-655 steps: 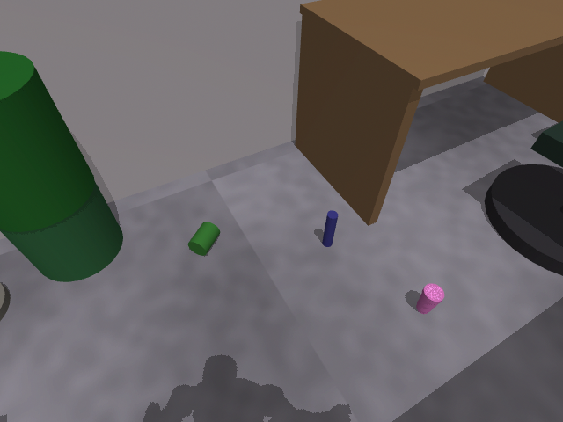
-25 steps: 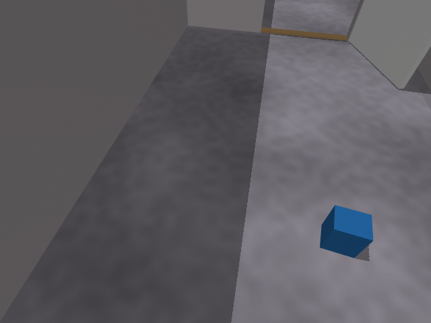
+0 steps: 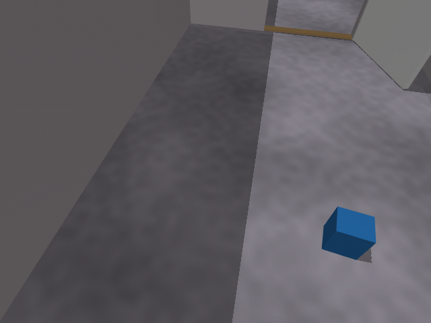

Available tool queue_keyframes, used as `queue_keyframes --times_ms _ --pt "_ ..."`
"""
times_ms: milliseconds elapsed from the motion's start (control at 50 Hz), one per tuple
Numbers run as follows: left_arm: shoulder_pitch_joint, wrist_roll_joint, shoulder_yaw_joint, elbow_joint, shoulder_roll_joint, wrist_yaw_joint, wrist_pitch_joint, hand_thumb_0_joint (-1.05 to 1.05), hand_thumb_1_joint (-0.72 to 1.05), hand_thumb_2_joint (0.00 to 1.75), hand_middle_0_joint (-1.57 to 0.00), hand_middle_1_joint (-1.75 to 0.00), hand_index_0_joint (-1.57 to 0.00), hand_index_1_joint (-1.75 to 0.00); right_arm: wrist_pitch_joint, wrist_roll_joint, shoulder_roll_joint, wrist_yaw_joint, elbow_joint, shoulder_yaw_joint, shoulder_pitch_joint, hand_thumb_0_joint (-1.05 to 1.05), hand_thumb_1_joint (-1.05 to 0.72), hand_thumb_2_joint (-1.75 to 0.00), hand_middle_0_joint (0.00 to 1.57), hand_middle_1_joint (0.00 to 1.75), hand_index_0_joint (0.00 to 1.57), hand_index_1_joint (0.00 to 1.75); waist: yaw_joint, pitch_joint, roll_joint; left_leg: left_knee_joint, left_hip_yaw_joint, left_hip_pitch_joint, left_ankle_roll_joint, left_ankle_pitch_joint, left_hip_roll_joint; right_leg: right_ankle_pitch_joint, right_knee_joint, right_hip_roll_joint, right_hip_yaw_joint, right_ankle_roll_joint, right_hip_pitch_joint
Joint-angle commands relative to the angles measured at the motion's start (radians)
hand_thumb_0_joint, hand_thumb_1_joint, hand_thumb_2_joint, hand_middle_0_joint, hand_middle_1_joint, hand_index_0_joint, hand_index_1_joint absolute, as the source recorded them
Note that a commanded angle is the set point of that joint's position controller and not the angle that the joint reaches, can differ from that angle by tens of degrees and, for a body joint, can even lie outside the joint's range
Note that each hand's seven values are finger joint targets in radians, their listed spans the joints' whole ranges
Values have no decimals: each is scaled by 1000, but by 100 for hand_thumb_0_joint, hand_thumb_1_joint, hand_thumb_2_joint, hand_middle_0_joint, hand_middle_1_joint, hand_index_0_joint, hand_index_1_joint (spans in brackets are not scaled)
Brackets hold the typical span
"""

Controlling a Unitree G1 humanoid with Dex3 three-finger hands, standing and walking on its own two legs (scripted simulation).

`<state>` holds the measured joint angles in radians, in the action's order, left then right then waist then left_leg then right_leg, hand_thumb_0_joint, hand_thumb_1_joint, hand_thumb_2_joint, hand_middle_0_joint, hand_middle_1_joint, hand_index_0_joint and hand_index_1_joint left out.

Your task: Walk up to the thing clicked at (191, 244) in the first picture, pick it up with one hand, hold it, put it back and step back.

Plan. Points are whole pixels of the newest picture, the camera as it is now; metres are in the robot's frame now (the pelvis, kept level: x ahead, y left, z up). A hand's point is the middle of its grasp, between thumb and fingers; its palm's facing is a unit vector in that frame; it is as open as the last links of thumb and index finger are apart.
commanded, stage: stand
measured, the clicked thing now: out of the picture -0.33 -0.89 -0.74
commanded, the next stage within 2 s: walk up in 0.72 s
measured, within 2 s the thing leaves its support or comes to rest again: neither
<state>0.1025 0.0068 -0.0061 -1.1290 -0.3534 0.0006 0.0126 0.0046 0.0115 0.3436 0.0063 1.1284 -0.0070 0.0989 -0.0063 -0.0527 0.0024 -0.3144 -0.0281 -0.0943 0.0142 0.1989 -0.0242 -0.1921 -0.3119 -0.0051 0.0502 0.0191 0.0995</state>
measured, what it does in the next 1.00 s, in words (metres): steps on the spot: right foot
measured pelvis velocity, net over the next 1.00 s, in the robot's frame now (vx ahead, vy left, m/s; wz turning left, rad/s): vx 0.04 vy -0.04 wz -0.03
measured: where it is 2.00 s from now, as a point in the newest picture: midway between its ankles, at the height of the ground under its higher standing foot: (218, 270)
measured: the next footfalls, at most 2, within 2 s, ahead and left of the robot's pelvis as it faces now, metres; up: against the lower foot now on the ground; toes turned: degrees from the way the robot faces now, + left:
right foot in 0.96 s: +0.12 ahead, -0.17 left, +0.00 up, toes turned -5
left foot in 1.38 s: +0.33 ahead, +0.12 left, +0.00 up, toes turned +6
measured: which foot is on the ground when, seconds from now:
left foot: down 0.00-0.98, up 1.00-1.00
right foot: down 0.00-0.76, up 0.78-0.94, down 0.96-1.00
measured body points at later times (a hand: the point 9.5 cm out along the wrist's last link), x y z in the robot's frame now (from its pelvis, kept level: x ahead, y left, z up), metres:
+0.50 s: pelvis +0.00 +0.00 +0.00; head +0.01 +0.00 +0.45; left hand +0.08 +0.30 -0.13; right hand +0.07 -0.30 -0.13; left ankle -0.02 +0.13 -0.75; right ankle -0.01 -0.13 -0.75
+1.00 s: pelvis +0.04 -0.04 -0.02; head +0.04 -0.05 +0.43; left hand +0.12 +0.30 -0.12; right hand +0.06 -0.37 -0.15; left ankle -0.02 +0.12 -0.74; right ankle +0.08 -0.16 -0.75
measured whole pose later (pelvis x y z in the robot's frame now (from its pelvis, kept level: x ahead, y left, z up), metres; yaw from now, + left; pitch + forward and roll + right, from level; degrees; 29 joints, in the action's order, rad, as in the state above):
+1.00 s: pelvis +0.04 -0.04 -0.02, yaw -2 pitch -3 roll +0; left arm 0.22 0.03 0.09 -1.01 -0.44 -0.07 0.06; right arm 0.00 0.05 0.42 0.05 1.02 -0.10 0.27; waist -0.01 -0.07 -0.04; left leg -0.64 -0.02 -0.12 -0.03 0.47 -0.08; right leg -0.24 -0.58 -0.03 -0.05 -0.01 0.28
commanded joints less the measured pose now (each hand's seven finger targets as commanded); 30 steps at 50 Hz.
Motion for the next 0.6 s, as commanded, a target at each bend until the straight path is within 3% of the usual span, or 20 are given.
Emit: queue_keyframes --times_ms 0,200,280,380,580 --pt "-29 1 42 62 -207 14 20 0 90 90 -20 -30 -20 -30 25 -2 221 -14 -53 -43 -30 0 -90 -90 20 30 20 30 -2 108 -26 28 72 57 -31 -239 -120 275 23 -123 66 -37 -4" --pt "-30 -1 41 62 -210 17 21 0 90 90 -20 -30 -20 -30 21 -2 215 -14 -56 -44 -33 0 -90 -90 20 30 20 30 -3 87 -5 37 74 38 -27 -218 -114 250 28 -118 59 -34 -4" --pt "-21 3 40 62 -204 16 19 0 90 90 -20 -30 -20 -30 19 -2 222 -12 -58 -47 -38 0 -90 -90 20 30 20 30 0 86 -19 44 74 29 -33 -160 -112 200 39 -116 57 -34 2" --pt "-20 4 40 67 -209 16 24 0 90 90 -20 -30 -20 -30 22 -4 219 -12 -60 -49 -38 0 -90 -90 20 30 20 30 -1 101 -7 33 77 61 -33 -219 -116 254 31 -120 57 -34 4" --pt "-12 1 42 66 -208 14 19 0 90 90 -20 -30 -20 -30 22 -3 220 -12 -55 -48 -32 0 -90 -90 20 30 20 30 3 76 -14 48 78 35 -33 -165 -111 199 39 -117 60 -35 6"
